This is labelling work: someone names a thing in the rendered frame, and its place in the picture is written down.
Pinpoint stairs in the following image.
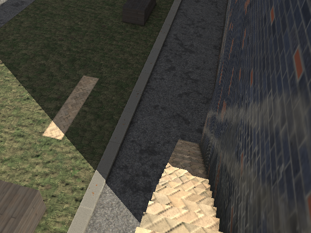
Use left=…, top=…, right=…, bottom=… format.
left=135, top=139, right=224, bottom=233

